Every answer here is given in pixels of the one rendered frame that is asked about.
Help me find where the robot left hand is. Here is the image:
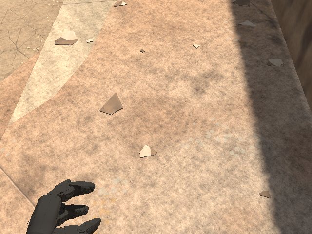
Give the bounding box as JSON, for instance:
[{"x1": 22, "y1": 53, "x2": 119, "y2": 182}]
[{"x1": 25, "y1": 179, "x2": 101, "y2": 234}]

